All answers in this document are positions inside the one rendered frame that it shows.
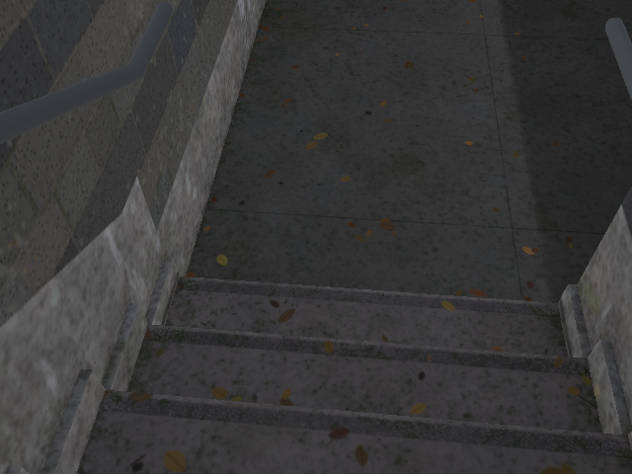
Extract stairs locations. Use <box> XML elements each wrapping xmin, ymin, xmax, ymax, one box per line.
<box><xmin>77</xmin><ymin>276</ymin><xmax>632</xmax><ymax>474</ymax></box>

